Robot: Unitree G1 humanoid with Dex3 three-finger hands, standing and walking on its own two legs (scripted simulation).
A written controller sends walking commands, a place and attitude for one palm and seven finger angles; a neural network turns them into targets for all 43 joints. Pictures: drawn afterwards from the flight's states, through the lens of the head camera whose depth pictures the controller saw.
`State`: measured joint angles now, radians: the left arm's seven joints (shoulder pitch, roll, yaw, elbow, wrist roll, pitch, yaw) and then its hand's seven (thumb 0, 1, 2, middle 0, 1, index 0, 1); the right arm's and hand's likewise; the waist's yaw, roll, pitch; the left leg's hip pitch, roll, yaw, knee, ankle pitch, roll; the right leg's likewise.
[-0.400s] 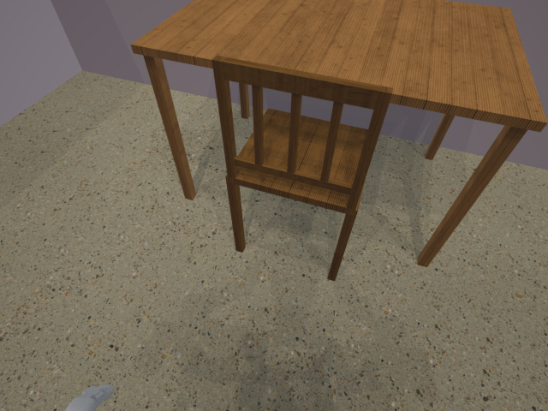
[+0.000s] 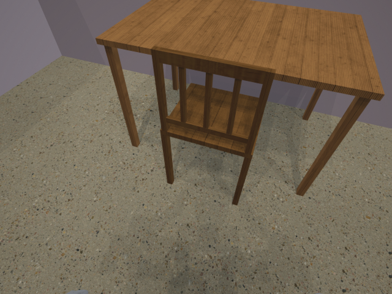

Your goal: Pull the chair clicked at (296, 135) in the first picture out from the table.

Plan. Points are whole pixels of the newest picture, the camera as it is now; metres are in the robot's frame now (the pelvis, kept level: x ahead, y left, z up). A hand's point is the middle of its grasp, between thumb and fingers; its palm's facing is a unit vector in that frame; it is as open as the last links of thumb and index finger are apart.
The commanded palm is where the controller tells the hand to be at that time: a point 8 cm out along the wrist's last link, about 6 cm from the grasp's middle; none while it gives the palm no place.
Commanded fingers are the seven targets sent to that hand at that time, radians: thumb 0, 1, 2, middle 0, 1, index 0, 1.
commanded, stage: stand and wait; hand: left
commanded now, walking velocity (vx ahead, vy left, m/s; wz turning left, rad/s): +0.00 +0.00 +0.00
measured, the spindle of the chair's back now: (207, 102) +0.79 +0.01 -0.10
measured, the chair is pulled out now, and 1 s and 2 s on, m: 0.00 0.00 0.00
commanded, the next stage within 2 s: look at it before walking up in 0.48 s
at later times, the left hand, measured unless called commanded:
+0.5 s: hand out of the picture +0.07 +0.23 -0.15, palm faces -0.03 -0.94 -0.34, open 7.4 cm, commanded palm none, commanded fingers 0.00 0.90 0.90 -0.20 -0.30 -0.20 -0.30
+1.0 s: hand out of the picture +0.07 +0.23 -0.15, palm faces -0.02 -0.94 -0.34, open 7.4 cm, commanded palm none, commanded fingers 0.00 0.90 0.90 -0.20 -0.30 -0.20 -0.30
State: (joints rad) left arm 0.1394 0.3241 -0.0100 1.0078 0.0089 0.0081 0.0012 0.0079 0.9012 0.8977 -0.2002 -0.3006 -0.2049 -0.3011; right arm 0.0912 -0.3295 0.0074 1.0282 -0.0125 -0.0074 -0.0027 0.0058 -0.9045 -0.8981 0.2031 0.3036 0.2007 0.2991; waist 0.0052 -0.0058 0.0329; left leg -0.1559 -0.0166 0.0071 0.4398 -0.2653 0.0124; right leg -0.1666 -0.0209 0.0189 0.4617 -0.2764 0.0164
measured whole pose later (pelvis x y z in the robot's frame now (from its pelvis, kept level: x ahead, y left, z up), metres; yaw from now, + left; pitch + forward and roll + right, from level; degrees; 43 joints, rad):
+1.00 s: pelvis -0.01 -0.01 +0.01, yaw +0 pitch -1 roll +0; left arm 0.12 0.33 0.01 1.09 0.01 -0.01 0.00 0.01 0.90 0.90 -0.20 -0.30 -0.20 -0.30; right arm 0.11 -0.34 0.01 1.12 -0.01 -0.02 -0.01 0.01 -0.91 -0.90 0.20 0.30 0.20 0.30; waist 0.00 0.00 0.03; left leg -0.13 0.01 0.01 0.36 -0.21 -0.01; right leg -0.14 0.00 0.02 0.38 -0.22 0.00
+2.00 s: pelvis -0.04 -0.01 -0.01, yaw -15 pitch -1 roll +0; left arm 0.22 0.20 0.05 0.98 0.02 0.02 0.01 0.01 0.91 0.90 -0.20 -0.30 -0.20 -0.30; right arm 0.28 -0.20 -0.04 1.05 -0.02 0.02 -0.02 0.01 -0.91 -0.90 0.20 0.30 0.20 0.30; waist -0.02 0.04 0.05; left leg -0.28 0.13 0.19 0.71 -0.45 -0.02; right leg -0.26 0.00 -0.07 0.59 -0.30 -0.02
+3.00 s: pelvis +0.25 -0.03 -0.02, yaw -16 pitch -2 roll +0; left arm 0.10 0.12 0.04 1.00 0.01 -0.07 0.00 0.00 0.91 0.90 -0.20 -0.30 -0.20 -0.30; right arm 0.46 -0.09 -0.02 1.19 -0.01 -0.04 -0.03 0.01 -0.91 -0.90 0.20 0.30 0.20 0.30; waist -0.05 0.02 0.09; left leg -0.22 0.04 0.08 1.06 -0.50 0.03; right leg -0.36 0.00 -0.16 0.61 -0.22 -0.10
